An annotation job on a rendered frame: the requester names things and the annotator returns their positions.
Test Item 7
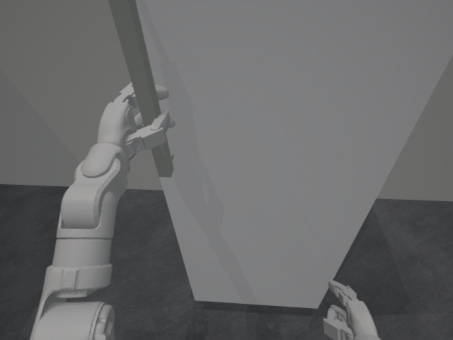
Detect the fridge door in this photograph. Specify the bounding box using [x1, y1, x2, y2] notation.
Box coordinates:
[135, 0, 453, 309]

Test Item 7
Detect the robot left hand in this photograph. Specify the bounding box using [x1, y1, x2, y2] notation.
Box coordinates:
[97, 82, 175, 162]

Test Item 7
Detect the robot right hand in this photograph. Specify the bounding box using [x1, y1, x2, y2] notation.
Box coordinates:
[323, 280, 378, 340]

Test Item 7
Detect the left robot upper arm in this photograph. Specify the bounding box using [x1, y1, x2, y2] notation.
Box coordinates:
[33, 302, 115, 340]

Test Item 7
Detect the robot left forearm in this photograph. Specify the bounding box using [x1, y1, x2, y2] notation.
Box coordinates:
[30, 143, 130, 340]

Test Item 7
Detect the handle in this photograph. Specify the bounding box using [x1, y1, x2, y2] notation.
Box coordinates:
[108, 0, 174, 177]

